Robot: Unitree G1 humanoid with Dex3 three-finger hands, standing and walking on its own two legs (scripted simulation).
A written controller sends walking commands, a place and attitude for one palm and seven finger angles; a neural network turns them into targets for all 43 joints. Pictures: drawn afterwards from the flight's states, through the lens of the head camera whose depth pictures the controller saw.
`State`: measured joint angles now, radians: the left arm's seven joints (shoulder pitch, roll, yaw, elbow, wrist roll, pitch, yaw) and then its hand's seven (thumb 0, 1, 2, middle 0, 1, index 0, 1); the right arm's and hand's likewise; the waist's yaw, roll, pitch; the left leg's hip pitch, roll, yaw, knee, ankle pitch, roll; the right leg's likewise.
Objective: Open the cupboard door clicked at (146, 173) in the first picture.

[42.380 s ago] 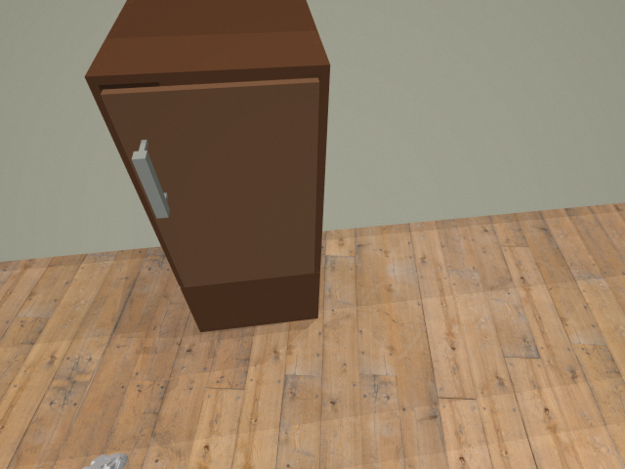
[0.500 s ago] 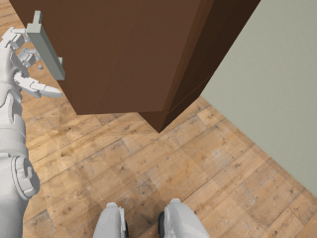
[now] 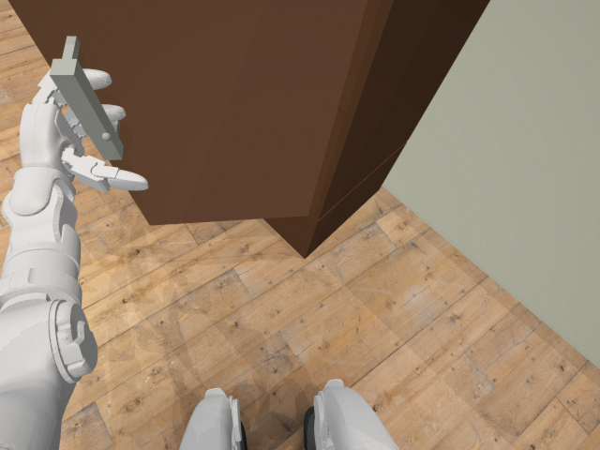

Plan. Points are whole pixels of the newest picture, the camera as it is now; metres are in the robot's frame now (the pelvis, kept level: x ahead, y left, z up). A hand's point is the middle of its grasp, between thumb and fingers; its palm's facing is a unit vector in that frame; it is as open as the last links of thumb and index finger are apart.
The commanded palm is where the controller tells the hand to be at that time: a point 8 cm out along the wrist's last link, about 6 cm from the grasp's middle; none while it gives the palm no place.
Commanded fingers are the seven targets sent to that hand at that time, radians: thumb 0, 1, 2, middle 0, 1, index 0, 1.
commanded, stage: slide the fingers in behind the handle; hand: left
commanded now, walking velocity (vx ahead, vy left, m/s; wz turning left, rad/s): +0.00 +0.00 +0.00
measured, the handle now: (94, 103) +0.55 +0.23 +0.06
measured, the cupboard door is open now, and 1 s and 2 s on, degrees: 52 52 83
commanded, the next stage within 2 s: close the thumb around the handle in 0.26 s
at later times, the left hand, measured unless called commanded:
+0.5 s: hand (105, 138) +0.50 +0.21 +0.06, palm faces +0.02 -1.00 -0.02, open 13.5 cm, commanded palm +0.48 +0.25 +0.06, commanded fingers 0.00 -0.05 0.49 -0.33 -1.25 -0.33 -1.25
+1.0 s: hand (106, 134) +0.50 +0.21 +0.06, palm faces +0.03 -1.00 -0.02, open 5.9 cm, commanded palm +0.48 +0.25 +0.06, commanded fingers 0.00 0.90 0.90 -0.40 -1.35 -0.40 -1.35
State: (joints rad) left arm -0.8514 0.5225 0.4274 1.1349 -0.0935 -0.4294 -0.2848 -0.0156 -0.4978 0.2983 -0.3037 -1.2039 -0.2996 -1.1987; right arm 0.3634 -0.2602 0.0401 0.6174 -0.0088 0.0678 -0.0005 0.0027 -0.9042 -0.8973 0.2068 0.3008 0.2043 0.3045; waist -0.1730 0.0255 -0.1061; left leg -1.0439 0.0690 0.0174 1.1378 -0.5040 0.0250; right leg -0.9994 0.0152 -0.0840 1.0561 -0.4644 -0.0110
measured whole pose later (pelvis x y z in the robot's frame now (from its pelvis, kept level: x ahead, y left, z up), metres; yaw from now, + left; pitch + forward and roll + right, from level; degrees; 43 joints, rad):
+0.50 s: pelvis +0.00 -0.01 +0.00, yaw +0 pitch +24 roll -4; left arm -0.87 0.55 0.43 1.17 -0.10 -0.41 -0.30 -0.02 -0.42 0.33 -0.31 -1.21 -0.30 -1.21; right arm 0.37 -0.27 0.04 0.62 0.00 0.05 -0.01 0.00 -0.90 -0.90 0.21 0.30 0.20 0.30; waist -0.18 0.02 -0.10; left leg -1.06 0.07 0.01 1.14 -0.50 0.02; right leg -1.01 0.02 -0.09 1.06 -0.46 -0.02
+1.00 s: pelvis +0.00 +0.00 +0.00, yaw +0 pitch +23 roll -4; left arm -0.83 0.51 0.42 1.12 -0.10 -0.42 -0.28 0.00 0.69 0.80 -0.38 -1.34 -0.37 -1.33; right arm 0.38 -0.26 0.03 0.62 -0.01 0.07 0.00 0.00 -0.90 -0.90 0.21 0.30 0.20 0.30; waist -0.17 0.03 -0.12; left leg -1.03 0.07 0.02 1.12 -0.51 0.02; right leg -0.99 0.02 -0.08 1.04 -0.47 -0.01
